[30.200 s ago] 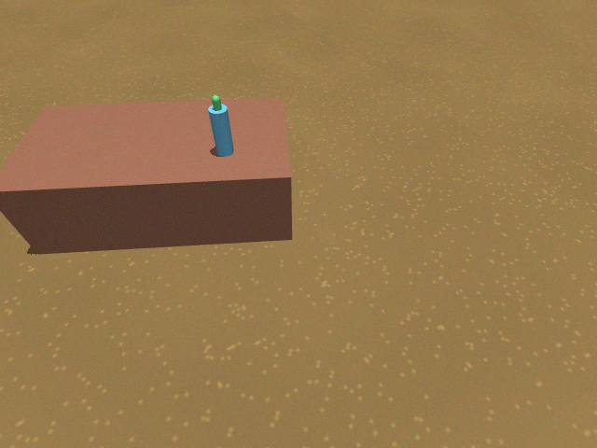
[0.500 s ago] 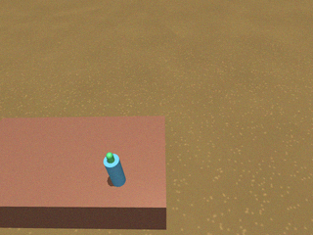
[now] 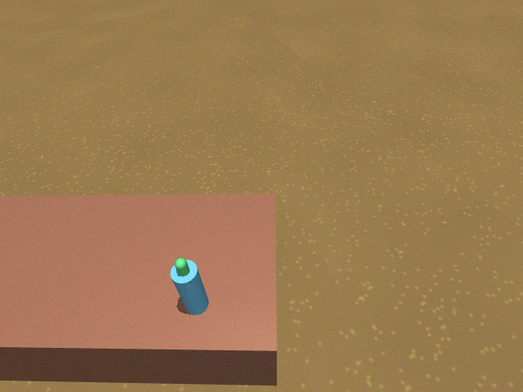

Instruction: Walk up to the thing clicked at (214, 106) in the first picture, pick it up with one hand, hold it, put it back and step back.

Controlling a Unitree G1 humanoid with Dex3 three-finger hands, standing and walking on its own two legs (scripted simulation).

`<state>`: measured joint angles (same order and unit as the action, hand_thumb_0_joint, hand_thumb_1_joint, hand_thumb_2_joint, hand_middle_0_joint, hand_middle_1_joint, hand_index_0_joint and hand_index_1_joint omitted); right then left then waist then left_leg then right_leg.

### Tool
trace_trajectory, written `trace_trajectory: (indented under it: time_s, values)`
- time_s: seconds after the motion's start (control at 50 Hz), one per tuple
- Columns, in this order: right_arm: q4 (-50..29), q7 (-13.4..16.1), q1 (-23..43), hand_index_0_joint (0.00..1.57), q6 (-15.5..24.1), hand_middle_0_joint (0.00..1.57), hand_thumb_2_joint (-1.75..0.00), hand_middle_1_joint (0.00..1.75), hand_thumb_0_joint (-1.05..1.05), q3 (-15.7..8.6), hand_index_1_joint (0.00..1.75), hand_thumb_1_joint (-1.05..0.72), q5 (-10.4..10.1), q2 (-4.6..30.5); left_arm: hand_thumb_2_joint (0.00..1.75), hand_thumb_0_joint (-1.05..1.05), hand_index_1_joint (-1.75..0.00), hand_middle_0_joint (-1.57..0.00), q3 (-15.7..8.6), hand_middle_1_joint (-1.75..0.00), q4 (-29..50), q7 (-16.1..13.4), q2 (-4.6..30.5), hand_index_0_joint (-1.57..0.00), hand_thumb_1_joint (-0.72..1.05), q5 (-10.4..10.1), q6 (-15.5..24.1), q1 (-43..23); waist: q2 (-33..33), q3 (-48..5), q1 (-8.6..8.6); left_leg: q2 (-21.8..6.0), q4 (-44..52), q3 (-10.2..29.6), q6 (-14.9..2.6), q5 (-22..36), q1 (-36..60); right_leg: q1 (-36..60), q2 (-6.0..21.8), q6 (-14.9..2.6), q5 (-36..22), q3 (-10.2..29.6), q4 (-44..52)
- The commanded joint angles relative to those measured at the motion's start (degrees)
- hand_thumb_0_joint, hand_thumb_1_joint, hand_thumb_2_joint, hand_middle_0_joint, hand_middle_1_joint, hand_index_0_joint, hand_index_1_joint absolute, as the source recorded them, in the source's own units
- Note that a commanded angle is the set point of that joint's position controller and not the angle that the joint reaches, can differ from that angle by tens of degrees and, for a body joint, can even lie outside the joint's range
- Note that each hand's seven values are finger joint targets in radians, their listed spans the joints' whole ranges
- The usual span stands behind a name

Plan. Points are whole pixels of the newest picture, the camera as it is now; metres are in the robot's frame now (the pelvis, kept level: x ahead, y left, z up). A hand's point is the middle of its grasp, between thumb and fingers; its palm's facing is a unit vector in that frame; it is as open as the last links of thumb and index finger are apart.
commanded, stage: stand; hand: left
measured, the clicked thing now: (189, 284) +0.46 +0.22 -0.30
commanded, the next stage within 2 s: step back in 1.98 s
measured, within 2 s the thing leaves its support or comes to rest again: neither
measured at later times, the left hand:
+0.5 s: hand out of the picture +0.06 +0.25 -0.15, palm faces -0.01 -0.93 -0.36, open 7.4 cm
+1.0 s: hand out of the picture +0.07 +0.25 -0.15, palm faces -0.03 -0.94 -0.35, open 7.4 cm
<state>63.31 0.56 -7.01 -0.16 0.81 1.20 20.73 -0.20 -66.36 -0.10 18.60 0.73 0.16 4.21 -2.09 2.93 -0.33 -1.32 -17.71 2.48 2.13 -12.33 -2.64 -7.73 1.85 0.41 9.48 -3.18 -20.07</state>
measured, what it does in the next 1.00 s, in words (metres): stands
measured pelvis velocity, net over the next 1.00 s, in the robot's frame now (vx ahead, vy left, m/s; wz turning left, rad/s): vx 0.00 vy -0.01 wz -0.01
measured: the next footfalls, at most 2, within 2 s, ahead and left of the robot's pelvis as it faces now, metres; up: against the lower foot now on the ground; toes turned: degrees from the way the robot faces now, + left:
none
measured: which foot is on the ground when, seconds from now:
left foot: down 0.00-1.00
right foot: down 0.00-1.00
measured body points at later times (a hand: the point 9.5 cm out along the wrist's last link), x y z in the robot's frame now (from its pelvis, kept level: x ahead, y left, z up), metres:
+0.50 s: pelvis -0.01 -0.01 +0.00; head -0.01 -0.02 +0.45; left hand +0.06 +0.30 -0.13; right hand +0.05 -0.31 -0.14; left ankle -0.03 +0.14 -0.75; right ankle +0.02 -0.12 -0.75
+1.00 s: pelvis +0.00 -0.01 +0.00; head +0.01 -0.02 +0.45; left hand +0.07 +0.29 -0.13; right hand +0.05 -0.30 -0.14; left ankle -0.03 +0.14 -0.75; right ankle +0.02 -0.12 -0.75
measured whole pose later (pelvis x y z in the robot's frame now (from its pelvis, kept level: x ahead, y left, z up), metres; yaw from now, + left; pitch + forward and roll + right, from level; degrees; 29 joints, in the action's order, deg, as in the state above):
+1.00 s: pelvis +0.00 -0.01 +0.00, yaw -1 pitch -2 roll +0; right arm 63.7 -0.1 -8.7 -0.1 0.5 1.3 20.2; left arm -0.6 -65.4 0.6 19.2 0.7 0.4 5.9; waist -1.3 3.5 -0.1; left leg -2.1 -18.2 2.0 2.6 -12.5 -3.8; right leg -9.1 1.0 -0.2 9.4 -2.8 -20.5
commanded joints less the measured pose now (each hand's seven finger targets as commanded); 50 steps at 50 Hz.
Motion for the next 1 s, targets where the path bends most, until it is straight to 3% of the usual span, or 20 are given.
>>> trace_trajectory:
  time_s: [0.0,0.04,0.1,0.14,0.26,0.62,0.66,0.78,0.98]
  values:
    - [-2.79,0.82,0.98,0.2,1.03,0.2,-0.9,0.3,0.0,-2.42,0.3,-0.9,-0.26,10.98,0.9,0.0,-0.3,-0.2,-2.39,-0.3,2.73,-0.97,13.12,-0.2,0.9,-0.06,1.14,-2.31,2.41,-4.21,0.14,-5.61,2.68,2.98,-1.91,11.29,-4.2,5.29,6.15,-1.03,-11.9,5.11,2.13]
    - [-2.77,0.7,1.14,0.2,0.98,0.2,-0.9,0.3,0.0,-2.46,0.3,-0.9,-0.2,11.22,0.9,0.0,-0.3,-0.2,-2.49,-0.3,2.66,-0.86,12.97,-0.2,0.9,-0.17,1.08,-2.24,1.98,-3.11,-0.13,-5.48,3.4,3.07,-1.9,7.92,-5.11,4.86,5.95,-0.99,-7.99,5.23,2.8]
    - [-3.1,0.54,1.47,0.2,1.01,0.2,-0.9,0.3,0.0,-2.69,0.3,-0.9,-0.13,11.28,0.9,0.0,-0.3,-0.2,-2.73,-0.3,3.04,-0.8,13.32,-0.2,0.9,0.01,1.28,-2.31,2.02,-3.11,-0.17,-5.42,3.28,2.91,-2.09,7.19,-5.1,4.19,5.83,-1.12,-6.86,5.41,3.32]
    - [-3.25,0.57,1.38,0.2,1.12,0.2,-0.9,0.3,0.0,-2.75,0.3,-0.9,-0.15,11.14,0.9,0.0,-0.3,-0.2,-2.86,-0.3,3.21,-0.78,13.58,-0.2,0.9,-0.01,1.34,-2.39,2.28,-4.38,0.05,-5.72,2.9,2.97,-2.23,8.77,-4.0,4.81,6.16,-1.48,-9.2,5.57,2.81]
    - [-2.99,0.34,1.34,0.2,1.05,0.2,-0.9,0.3,0.0,-2.89,0.3,-0.9,-0.15,11.12,0.9,0.0,-0.3,-0.2,-2.84,-0.3,3.29,-0.58,13.23,-0.2,0.9,0.02,1.38,-1.99,1.51,-3.05,-0.14,-5.5,3.22,2.97,-2.26,4.53,-4.96,3.57,5.84,-1.45,-4.32,6.13,4.02]
    - [-2.67,0.03,-0.61,0.2,0.9,0.2,-0.9,0.3,0.0,-3.03,0.3,-0.9,-0.08,10.96,0.9,0.0,-0.3,-0.2,-2.96,-0.3,3.8,-0.31,13.73,-0.2,0.9,0.0,1.46,-0.86,2.06,-1.58,0.12,-5.09,3.05,2.9,-2.46,0.85,-6.64,1.43,5.75,-1.58,2.44,7.59,5.07]
    - [-2.77,0.1,-0.18,0.2,1.02,0.2,-0.9,0.3,0.0,-2.95,0.3,-0.9,-0.03,11.01,0.9,0.0,-0.3,-0.2,-2.89,-0.3,3.82,-0.26,13.42,-0.2,0.9,-0.05,1.43,-0.61,1.3,-2.23,0.01,-5.35,3.09,3.03,-2.49,1.37,-6.42,1.8,5.66,-1.62,-0.06,7.2,4.31]
    - [-2.77,0.05,-0.58,0.2,1.06,0.2,-0.9,0.3,0.0,-2.99,0.3,-0.9,-0.15,11.08,0.9,0.0,-0.3,-0.2,-2.91,-0.3,4.09,-0.24,13.69,-0.2,0.9,-0.15,1.45,-0.64,2.02,-2.22,0.03,-5.32,2.99,3.05,-2.45,1.74,-6.45,1.76,5.55,-1.67,0.83,7.2,4.27]
    - [-2.77,0.24,0.43,0.2,1.32,0.2,-0.9,0.3,0.0,-2.85,0.3,-0.9,-0.29,11.28,0.9,0.0,-0.3,-0.2,-2.47,-0.3,4.19,-0.35,13.13,-0.2,0.9,-0.28,1.67,-0.29,1.67,-5.07,0.05,-5.96,2.12,2.75,-2.38,8.83,-3.73,4.12,6.06,-1.81,-10.75,6.4,2.07]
